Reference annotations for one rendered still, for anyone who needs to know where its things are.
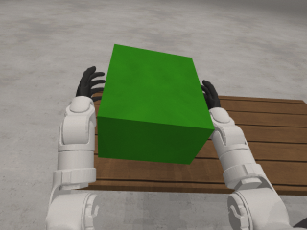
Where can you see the robot right forearm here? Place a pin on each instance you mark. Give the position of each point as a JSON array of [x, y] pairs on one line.
[[241, 172]]

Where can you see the robot left forearm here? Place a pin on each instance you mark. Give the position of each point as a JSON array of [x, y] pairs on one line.
[[76, 146]]

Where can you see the left robot upper arm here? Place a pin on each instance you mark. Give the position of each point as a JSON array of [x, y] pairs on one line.
[[79, 211]]

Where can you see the carton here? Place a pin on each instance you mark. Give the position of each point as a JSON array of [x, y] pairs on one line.
[[152, 108]]

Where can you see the robot left hand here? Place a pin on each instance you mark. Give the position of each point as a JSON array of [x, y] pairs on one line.
[[86, 83]]

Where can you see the right robot upper arm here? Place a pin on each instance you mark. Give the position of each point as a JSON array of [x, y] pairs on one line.
[[257, 209]]

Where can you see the table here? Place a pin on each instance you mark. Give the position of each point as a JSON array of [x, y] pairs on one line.
[[276, 133]]

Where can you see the robot right hand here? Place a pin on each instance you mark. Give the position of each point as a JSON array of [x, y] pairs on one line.
[[210, 95]]

